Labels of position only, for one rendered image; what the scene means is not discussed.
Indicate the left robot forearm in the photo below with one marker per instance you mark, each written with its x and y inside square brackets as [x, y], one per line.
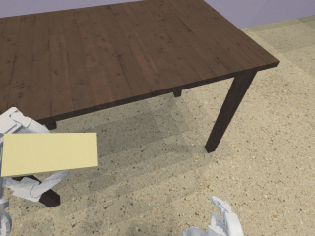
[5, 218]

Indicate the sponge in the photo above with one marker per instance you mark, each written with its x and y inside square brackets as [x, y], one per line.
[26, 154]

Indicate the robot right hand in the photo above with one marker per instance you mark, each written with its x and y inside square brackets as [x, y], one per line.
[229, 225]

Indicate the robot left hand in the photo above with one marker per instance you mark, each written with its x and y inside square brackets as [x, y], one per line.
[14, 122]

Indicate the table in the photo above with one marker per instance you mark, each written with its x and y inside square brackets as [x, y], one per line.
[63, 64]

